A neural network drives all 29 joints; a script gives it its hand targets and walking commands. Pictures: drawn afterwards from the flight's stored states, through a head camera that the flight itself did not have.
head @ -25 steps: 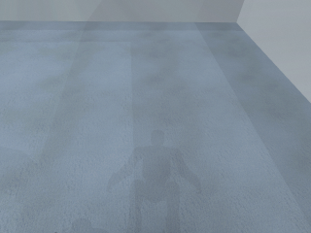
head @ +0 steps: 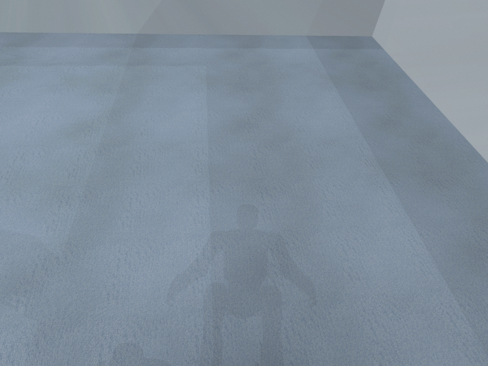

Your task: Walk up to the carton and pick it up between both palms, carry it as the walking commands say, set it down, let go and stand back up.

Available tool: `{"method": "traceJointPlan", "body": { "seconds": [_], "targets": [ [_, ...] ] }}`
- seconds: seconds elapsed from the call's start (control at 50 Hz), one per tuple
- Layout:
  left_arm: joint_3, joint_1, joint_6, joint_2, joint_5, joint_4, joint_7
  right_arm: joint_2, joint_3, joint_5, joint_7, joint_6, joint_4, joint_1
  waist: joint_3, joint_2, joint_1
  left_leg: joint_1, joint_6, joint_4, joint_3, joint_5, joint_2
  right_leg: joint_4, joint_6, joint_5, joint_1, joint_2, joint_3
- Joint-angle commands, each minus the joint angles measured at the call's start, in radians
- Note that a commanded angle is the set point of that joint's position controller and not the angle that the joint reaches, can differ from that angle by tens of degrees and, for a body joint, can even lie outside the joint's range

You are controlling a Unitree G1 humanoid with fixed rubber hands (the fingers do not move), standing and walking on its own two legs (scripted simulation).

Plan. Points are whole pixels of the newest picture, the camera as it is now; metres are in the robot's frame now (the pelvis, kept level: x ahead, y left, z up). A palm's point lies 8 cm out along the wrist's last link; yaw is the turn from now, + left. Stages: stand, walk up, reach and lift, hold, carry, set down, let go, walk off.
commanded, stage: walk up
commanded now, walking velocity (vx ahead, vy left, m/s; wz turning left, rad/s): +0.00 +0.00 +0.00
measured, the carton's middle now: out of the picture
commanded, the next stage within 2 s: none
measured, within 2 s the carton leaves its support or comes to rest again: neither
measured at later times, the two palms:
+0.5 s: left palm out of the picture -0.06 +0.24 -0.14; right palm out of the picture +0.16 -0.24 -0.14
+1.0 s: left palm out of the picture -0.05 +0.27 -0.12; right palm out of the picture +0.17 -0.18 -0.15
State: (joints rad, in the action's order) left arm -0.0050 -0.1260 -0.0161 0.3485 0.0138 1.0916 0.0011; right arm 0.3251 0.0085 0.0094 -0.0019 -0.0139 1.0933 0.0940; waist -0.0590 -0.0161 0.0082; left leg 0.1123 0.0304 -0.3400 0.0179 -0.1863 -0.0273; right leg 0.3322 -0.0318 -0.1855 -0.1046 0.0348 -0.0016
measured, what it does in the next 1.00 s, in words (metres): steps on the spot, turning left: left foot, then right foot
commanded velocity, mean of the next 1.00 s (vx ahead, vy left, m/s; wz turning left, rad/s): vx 0.03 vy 0.00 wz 0.47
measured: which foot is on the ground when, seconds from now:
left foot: down 0.00-0.30, up 0.32-0.58, down 0.60-0.98, up 1.00-1.00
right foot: down 0.00-0.60, up 0.62-0.94, down 0.96-1.00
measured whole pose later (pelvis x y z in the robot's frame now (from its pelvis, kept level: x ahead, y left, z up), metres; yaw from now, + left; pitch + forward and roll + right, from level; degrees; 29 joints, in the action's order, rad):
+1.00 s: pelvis -0.02 -0.01 -0.02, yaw +30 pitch +0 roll +1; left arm 0.02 -0.14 0.03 0.22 0.04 0.89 0.03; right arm 0.23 0.06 0.03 -0.02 0.07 0.90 0.18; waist -0.05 0.04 -0.01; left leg 0.37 0.02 -0.59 -0.03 -0.29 -0.06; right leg 0.55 0.00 -0.26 -0.29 0.04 0.07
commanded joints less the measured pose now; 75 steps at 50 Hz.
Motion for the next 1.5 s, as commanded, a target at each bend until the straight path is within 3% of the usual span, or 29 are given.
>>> {"method": "traceJointPlan", "body": {
  "seconds": [0.0,0.06,0.08,0.1,0.12,0.18,0.22,0.24,0.26,0.28,0.32,0.38,0.48,0.54,0.58,0.6,0.68,0.84,0.9,0.92,0.94,0.96,1.02,1.26,1.38,1.4,1.42,1.44,1.48],
  "targets": [
    [0.04,0.039,-0.021,0.192,-0.002,-0.062,0.011,0.223,0.038,0.0,0.011,-0.023,-0.067,-0.046,0.081,0.015,-0.001,-0.018,-0.001,0.059,-0.109,0.166,0.151,-0.039,0.046,0.127,0.003,0.1,-0.072],
    [0.037,0.029,-0.019,0.193,-0.003,-0.057,0.011,0.228,0.042,0.002,0.009,-0.022,-0.062,-0.046,0.096,0.03,0.004,-0.02,0.002,0.059,-0.111,0.166,0.154,-0.046,0.045,0.125,0.011,0.098,-0.069],
    [0.055,0.006,0.009,0.125,-0.007,-0.092,0.003,0.206,0.052,0.004,-0.001,0.023,-0.1,0.075,0.098,-0.006,0.003,0.036,0.044,0.033,-0.259,-0.316,0.238,0.152,0.003,-0.257,-0.109,0.068,0.049],
    [0.053,0.037,0.022,0.107,-0.004,-0.129,0.029,0.2,0.071,0.01,-0.011,0.037,-0.081,0.0,-0.07,0.139,0.007,0.197,0.055,0.028,-0.346,0.055,0.232,0.25,-0.04,-0.07,-0.116,0.031,0.086],
    [0.058,-0.012,0.022,0.105,-0.006,-0.143,0.045,0.205,0.071,0.007,-0.014,0.038,-0.123,0.001,-0.019,0.136,0.012,0.191,0.065,-0.037,-0.344,0.33,0.241,0.284,-0.034,-0.039,-0.089,0.038,0.058],
    [0.042,-0.091,0.015,0.065,0.002,-0.159,0.058,0.206,0.079,0.017,-0.014,0.053,-0.159,0.022,0.057,0.232,0.012,0.122,0.082,-0.073,-0.376,0.424,0.279,0.301,-0.022,-0.288,-0.149,0.001,0.04],
    [0.044,-0.121,0.017,0.058,0.004,-0.173,0.062,0.188,0.083,0.015,-0.013,0.06,-0.183,0.012,0.081,0.17,0.039,0.206,0.058,-0.123,-0.359,0.356,0.228,0.207,-0.005,-0.233,-0.034,0.018,0.013],
    [0.052,-0.184,0.016,0.084,0.007,-0.164,0.065,0.159,0.075,0.013,-0.012,0.063,-0.22,-0.042,0.098,0.044,0.09,0.352,0.01,-0.218,-0.271,0.226,0.146,0.065,0.023,-0.103,0.116,0.097,-0.036],
    [0.07,-0.24,0.018,0.153,0.017,-0.158,0.073,0.085,0.056,0.004,-0.011,0.059,-0.266,-0.078,0.123,-0.189,0.127,0.463,-0.048,-0.459,-0.093,0.015,0.002,-0.014,0.102,0.149,0.203,0.305,-0.19],
    [0.075,-0.212,0.023,0.182,0.017,-0.167,0.073,0.057,0.064,0.003,-0.007,0.06,-0.274,-0.068,0.118,-0.26,0.114,0.546,-0.09,-0.661,-0.005,-0.412,-0.008,0.009,0.202,0.504,0.191,0.472,-0.278],
    [0.07,-0.117,0.02,0.147,0.024,-0.199,0.064,0.076,0.081,-0.004,-0.015,0.076,-0.299,-0.043,0.099,-0.134,0.066,0.466,-0.109,-0.786,-0.038,-0.408,0.047,0.058,0.239,0.577,0.029,0.435,-0.183],
    [0.071,-0.074,0.015,0.09,0.022,-0.198,0.061,0.057,0.066,-0.011,-0.041,0.087,-0.292,-0.033,0.051,-0.173,0.025,0.453,-0.108,-0.67,-0.008,-0.266,0.069,0.04,0.135,0.488,0.049,0.321,-0.022],
    [0.088,-0.122,0.018,0.091,0.024,-0.192,0.038,0.019,0.042,-0.034,-0.048,0.075,-0.289,-0.013,0.098,-0.208,0.008,0.268,-0.086,-0.377,0.082,-0.212,0.049,0.11,0.108,0.519,0.024,0.297,0.087],
    [0.081,-0.145,0.025,0.071,0.019,-0.199,0.028,0.051,0.052,-0.016,-0.037,0.055,-0.251,0.097,0.161,-0.109,-0.044,0.026,-0.038,-0.128,0.119,0.001,0.041,0.352,0.062,0.428,-0.075,0.229,0.185],
    [0.055,-0.086,0.024,-0.028,0.017,-0.277,0.024,0.234,0.11,-0.002,-0.018,0.037,-0.238,0.225,0.206,0.366,-0.084,-0.224,0.151,-0.118,-0.426,0.777,0.46,0.79,-0.035,-0.504,-0.524,-0.003,0.181],
    [0.073,-0.05,0.036,-0.007,0.009,-0.275,0.03,0.203,0.119,-0.014,-0.007,0.03,-0.226,0.262,0.239,0.273,-0.093,-0.172,0.21,-0.116,-0.406,0.815,0.465,0.869,-0.048,-0.514,-0.482,0.055,0.04],
    [0.063,-0.076,0.053,0.005,0.027,-0.217,0.023,0.1,0.084,0.011,0.011,0.051,-0.315,0.01,0.126,0.196,-0.019,0.09,0.112,0.001,-0.207,0.196,0.284,0.779,-0.034,-0.255,-0.373,0.073,0.052],
    [0.053,-0.056,0.06,-0.03,0.02,-0.244,0.031,0.108,0.1,0.027,-0.003,0.054,-0.277,0.059,0.073,0.134,-0.022,0.209,0.11,0.059,-0.314,0.011,0.234,0.382,-0.022,-0.223,-0.212,0.01,0.057],
    [0.056,-0.173,0.051,-0.025,0.018,-0.215,0.038,0.103,0.097,0.023,-0.006,0.06,-0.288,0.015,0.092,0.084,0.044,0.314,0.068,0.02,-0.307,-0.105,0.196,0.148,0.008,-0.084,-0.013,0.003,0.066],
    [0.064,-0.227,0.045,0.014,0.022,-0.202,0.044,0.071,0.087,0.02,-0.007,0.057,-0.299,0.011,0.096,0.004,0.076,0.393,0.027,-0.053,-0.257,-0.179,0.135,0.025,0.035,-0.118,0.077,0.079,-0.003],
    [0.09,-0.283,0.039,0.098,0.032,-0.192,0.052,0.005,0.069,0.002,-0.013,0.044,-0.317,0.005,0.111,-0.267,0.11,0.539,-0.017,-0.304,-0.132,-0.378,0.008,-0.126,0.114,-0.303,0.134,0.321,-0.274],
    [0.115,-0.269,0.032,0.178,0.046,-0.181,0.036,0.014,0.066,0.014,-0.025,0.051,-0.343,-0.087,0.077,-0.369,0.14,0.681,-0.061,-0.603,-0.005,-0.366,0.035,-0.298,0.16,-0.713,0.101,0.504,-0.454],
    [0.069,-0.123,-0.007,0.037,0.033,-0.216,0.025,0.025,0.095,0.025,-0.053,0.029,-0.302,-0.043,0.017,-0.128,0.023,0.596,-0.062,-0.803,-0.039,-0.166,0.086,-0.226,0.121,-0.483,-0.022,0.356,-0.221],
    [0.087,-0.279,-0.058,0.022,0.025,-0.155,0.001,-0.048,0.056,-0.001,-0.096,0.018,-0.29,-0.122,-0.071,-0.149,0.043,0.49,-0.099,-0.487,0.063,-0.127,0.126,-0.236,0.127,-0.229,0.024,0.312,0.071],
    [0.102,-0.223,-0.031,0.04,0.004,-0.155,-0.005,-0.045,0.061,0.012,-0.068,-0.011,-0.222,0.098,0.063,-0.133,-0.055,0.133,-0.052,-0.161,0.15,-0.121,0.075,0.025,0.097,0.022,-0.052,0.303,0.216],
    [0.092,-0.224,-0.027,0.015,0.008,-0.16,-0.009,0.006,0.08,0.029,-0.051,-0.025,-0.169,0.246,0.159,-0.007,-0.107,-0.109,-0.003,-0.087,0.117,-0.118,0.059,0.313,0.065,0.13,-0.147,0.228,0.268],
    [0.07,-0.187,-0.034,-0.061,0.009,-0.199,-0.019,0.143,0.118,0.048,-0.035,-0.039,-0.137,0.368,0.192,0.341,-0.15,-0.295,0.058,0.046,-0.305,-0.152,0.314,0.663,0.003,-0.307,-0.462,0.082,0.276],
    [0.051,-0.125,-0.045,-0.097,0.028,-0.268,-0.021,0.23,0.132,0.04,-0.019,-0.046,-0.124,0.429,0.2,0.484,-0.152,-0.331,0.127,0.16,-0.679,-0.135,0.496,0.882,-0.016,-0.451,-0.685,0.006,0.143],
    [0.062,-0.038,-0.053,-0.083,0.013,-0.234,-0.024,0.101,0.101,0.029,-0.013,-0.062,-0.118,0.363,0.151,0.197,-0.123,-0.25,0.118,0.095,-0.487,0.022,0.39,0.934,0.007,-0.294,-0.681,0.116,0.044]
  ]
}}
